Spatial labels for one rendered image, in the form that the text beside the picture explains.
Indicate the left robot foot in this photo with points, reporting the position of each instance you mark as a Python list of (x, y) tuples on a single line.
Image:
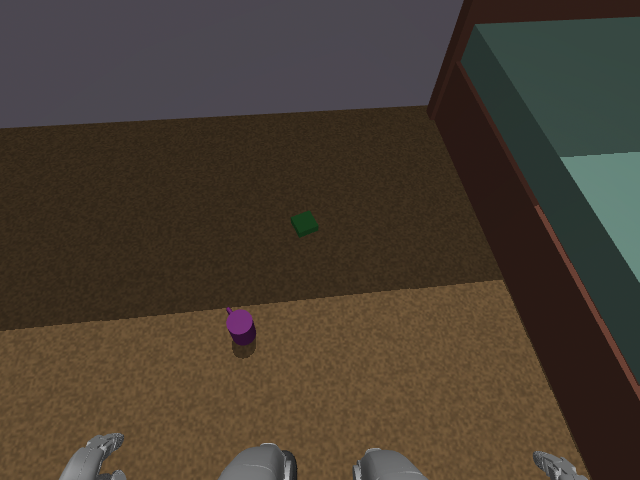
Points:
[(294, 464)]

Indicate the left robot hand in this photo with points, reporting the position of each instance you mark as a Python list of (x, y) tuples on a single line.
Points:
[(86, 462)]

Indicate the right robot hand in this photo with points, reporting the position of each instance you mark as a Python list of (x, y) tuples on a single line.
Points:
[(556, 468)]

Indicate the bed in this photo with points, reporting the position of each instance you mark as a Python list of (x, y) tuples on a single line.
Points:
[(538, 105)]

